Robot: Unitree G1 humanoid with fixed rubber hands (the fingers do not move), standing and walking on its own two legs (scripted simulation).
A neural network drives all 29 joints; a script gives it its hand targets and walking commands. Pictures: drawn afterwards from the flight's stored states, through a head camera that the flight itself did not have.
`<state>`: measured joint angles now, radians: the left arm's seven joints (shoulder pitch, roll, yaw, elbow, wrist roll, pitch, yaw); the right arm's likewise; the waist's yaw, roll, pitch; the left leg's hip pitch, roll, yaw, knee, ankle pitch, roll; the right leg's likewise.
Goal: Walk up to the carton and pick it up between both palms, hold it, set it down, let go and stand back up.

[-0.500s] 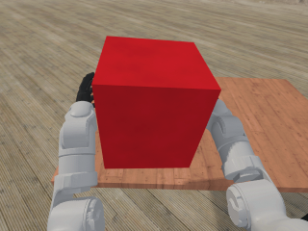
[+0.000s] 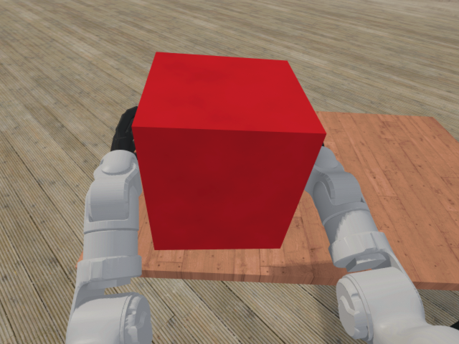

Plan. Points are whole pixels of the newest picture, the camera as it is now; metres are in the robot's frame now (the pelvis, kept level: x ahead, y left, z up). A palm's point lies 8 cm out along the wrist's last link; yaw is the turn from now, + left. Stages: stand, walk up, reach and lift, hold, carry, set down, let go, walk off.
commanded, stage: hold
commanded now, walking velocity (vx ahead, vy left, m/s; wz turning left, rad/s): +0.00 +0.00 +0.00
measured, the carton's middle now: (221, 155) +0.37 +0.00 +0.18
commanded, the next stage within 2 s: none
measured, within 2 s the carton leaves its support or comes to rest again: neither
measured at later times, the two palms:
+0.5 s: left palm (121, 154) +0.36 +0.16 +0.20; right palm (309, 150) +0.36 -0.15 +0.19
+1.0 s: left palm (124, 153) +0.37 +0.15 +0.20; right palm (311, 150) +0.37 -0.16 +0.19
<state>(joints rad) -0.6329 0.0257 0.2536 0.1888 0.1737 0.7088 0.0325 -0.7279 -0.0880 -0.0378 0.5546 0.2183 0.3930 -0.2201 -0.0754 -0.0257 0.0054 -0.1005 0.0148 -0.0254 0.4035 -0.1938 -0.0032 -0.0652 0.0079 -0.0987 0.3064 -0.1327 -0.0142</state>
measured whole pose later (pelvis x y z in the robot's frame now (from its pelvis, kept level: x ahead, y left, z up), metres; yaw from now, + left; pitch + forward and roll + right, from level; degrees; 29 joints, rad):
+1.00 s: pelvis -0.01 +0.00 +0.00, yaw -1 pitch -6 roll -1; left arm -0.66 0.01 0.28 0.20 0.20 0.72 0.02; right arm -0.75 -0.08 -0.06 0.58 0.19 0.40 -0.20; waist -0.07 -0.03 0.01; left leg -0.10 0.01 -0.01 0.38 -0.18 0.00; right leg -0.07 0.00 -0.09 0.30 -0.12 -0.01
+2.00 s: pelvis +0.00 +0.00 +0.00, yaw -1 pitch -8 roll -1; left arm -0.58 0.00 0.26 0.06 0.22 0.76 0.01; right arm -0.67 -0.08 -0.03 0.46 0.22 0.43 -0.22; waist -0.08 -0.02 0.02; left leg -0.06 0.01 -0.01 0.39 -0.20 0.00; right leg -0.03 0.01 -0.08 0.30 -0.13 -0.01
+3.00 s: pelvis +0.01 +0.00 +0.00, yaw +0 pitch -7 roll -1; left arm -0.56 0.00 0.25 0.05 0.20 0.76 0.01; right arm -0.66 -0.08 -0.02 0.43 0.23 0.43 -0.23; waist -0.08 -0.02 0.01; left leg -0.06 0.01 -0.02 0.40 -0.21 0.00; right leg -0.03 0.01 -0.09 0.29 -0.14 -0.01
